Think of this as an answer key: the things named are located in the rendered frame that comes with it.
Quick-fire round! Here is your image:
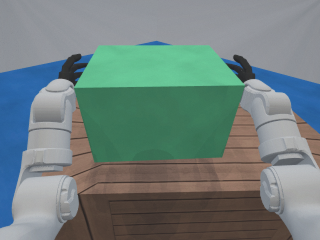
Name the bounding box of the right robot forearm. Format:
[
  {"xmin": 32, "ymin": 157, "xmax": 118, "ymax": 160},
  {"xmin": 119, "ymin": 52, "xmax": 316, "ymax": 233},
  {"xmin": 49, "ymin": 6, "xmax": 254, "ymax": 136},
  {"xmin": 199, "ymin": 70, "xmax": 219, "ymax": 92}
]
[{"xmin": 239, "ymin": 79, "xmax": 320, "ymax": 173}]

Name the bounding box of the left robot upper arm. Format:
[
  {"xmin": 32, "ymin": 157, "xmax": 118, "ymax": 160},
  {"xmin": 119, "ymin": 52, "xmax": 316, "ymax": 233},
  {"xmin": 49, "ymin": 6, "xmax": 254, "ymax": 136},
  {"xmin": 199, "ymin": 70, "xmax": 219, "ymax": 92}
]
[{"xmin": 0, "ymin": 175, "xmax": 79, "ymax": 240}]

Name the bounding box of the right robot hand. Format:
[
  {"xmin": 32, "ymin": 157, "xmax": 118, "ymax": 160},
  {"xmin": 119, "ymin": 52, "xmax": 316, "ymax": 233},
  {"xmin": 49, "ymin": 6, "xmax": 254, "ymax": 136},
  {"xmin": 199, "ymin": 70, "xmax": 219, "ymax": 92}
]
[{"xmin": 225, "ymin": 54, "xmax": 255, "ymax": 83}]

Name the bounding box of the left robot hand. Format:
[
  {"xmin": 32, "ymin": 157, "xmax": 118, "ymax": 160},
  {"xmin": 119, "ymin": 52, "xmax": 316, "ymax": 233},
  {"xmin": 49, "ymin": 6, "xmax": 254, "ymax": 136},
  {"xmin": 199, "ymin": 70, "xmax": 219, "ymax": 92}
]
[{"xmin": 58, "ymin": 54, "xmax": 88, "ymax": 87}]

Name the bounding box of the right robot upper arm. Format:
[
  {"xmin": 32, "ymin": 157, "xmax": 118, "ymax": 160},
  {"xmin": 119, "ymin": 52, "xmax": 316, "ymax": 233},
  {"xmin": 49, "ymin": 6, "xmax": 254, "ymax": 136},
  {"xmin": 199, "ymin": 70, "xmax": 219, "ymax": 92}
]
[{"xmin": 260, "ymin": 164, "xmax": 320, "ymax": 240}]

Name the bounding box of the left robot forearm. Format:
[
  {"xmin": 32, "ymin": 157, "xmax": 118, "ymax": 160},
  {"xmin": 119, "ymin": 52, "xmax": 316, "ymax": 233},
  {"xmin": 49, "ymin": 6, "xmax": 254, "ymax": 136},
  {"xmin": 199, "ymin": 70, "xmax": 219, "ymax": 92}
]
[{"xmin": 12, "ymin": 78, "xmax": 76, "ymax": 221}]

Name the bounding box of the pedestal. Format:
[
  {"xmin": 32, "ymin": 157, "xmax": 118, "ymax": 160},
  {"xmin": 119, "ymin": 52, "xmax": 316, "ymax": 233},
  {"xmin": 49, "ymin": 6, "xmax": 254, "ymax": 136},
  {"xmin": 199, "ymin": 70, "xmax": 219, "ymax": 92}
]
[{"xmin": 41, "ymin": 97, "xmax": 320, "ymax": 240}]

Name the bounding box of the carton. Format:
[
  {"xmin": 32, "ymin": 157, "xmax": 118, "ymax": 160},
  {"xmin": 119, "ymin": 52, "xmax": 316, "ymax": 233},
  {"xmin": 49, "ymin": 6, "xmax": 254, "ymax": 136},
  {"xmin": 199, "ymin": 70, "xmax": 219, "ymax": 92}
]
[{"xmin": 74, "ymin": 45, "xmax": 245, "ymax": 163}]

